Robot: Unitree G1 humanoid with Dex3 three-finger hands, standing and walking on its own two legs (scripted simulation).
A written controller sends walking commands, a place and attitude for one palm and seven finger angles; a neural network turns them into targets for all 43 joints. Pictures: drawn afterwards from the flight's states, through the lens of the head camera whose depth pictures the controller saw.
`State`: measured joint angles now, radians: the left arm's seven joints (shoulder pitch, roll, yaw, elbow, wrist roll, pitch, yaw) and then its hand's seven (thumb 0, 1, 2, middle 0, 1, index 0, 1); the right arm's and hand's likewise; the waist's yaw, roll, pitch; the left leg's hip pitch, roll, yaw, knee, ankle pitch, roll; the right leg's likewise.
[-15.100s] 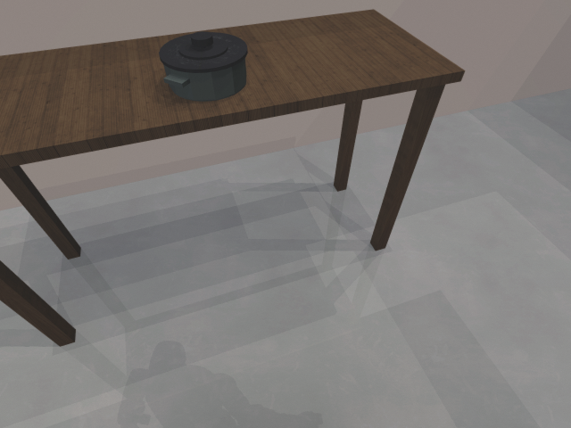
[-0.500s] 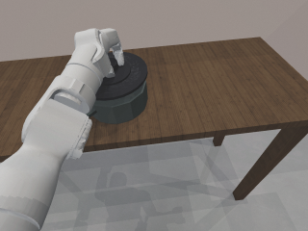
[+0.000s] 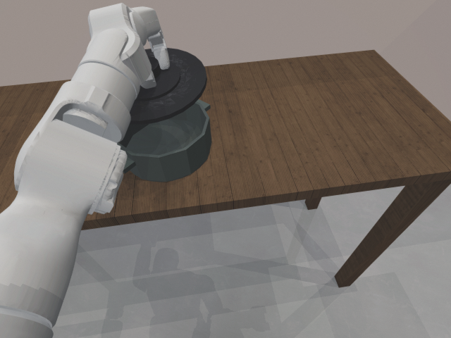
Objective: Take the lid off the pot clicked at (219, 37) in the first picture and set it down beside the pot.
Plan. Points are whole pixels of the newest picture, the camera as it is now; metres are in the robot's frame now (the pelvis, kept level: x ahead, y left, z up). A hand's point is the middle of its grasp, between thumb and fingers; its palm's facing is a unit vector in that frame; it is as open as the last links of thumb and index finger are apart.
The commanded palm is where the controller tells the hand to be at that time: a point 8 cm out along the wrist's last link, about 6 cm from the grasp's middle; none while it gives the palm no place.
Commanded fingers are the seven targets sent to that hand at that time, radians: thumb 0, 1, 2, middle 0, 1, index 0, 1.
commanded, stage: lift the lid straight up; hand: left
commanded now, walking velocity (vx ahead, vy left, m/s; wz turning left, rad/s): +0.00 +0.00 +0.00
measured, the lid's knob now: (145, 68) +0.51 +0.11 +0.24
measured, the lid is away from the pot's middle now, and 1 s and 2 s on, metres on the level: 0.01 0.01 0.13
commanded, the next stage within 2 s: move the lid sideways beside the pot in 0.86 s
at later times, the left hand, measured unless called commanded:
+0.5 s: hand (128, 40) +0.48 +0.11 +0.30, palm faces -0.23 -0.19 -0.96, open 7.5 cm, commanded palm +0.47 +0.11 +0.36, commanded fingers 0.00 0.64 0.96 -0.74 -1.12 -0.83 -1.15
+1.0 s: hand (133, 26) +0.48 +0.10 +0.32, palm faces -0.21 -0.19 -0.96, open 7.5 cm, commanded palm +0.47 +0.11 +0.37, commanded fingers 0.00 0.64 0.96 -0.74 -1.12 -0.83 -1.15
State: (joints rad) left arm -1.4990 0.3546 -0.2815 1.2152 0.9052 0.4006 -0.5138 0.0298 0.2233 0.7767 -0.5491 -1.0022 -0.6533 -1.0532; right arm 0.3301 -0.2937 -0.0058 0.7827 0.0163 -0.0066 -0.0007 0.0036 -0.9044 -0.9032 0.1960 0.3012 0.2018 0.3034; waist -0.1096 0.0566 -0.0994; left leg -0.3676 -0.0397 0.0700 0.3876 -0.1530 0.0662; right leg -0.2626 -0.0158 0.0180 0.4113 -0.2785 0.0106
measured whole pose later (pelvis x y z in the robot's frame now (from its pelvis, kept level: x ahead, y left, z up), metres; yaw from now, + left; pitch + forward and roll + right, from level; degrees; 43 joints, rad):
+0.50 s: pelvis +0.00 +0.00 +0.00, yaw +1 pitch +7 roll +0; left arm -1.57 0.36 -0.28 1.19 0.91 0.44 -0.55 0.03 0.22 0.78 -0.55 -1.00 -0.66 -1.06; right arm 0.30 -0.29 0.00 0.77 0.02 -0.02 0.01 0.00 -0.90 -0.90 0.20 0.30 0.20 0.30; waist -0.09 0.06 -0.10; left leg -0.34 -0.05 0.06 0.37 -0.14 0.07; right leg -0.23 -0.02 0.01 0.39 -0.27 0.01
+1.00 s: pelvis +0.00 +0.00 +0.00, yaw +0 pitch +7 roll +0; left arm -1.64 0.36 -0.26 1.24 0.94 0.47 -0.55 0.04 0.22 0.78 -0.55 -1.00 -0.66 -1.06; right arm 0.32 -0.30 0.01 0.79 0.02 -0.02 0.01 0.00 -0.90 -0.90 0.20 0.30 0.20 0.30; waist -0.10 0.07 -0.10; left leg -0.34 -0.05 0.06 0.35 -0.14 0.07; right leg -0.24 -0.02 0.01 0.38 -0.27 0.01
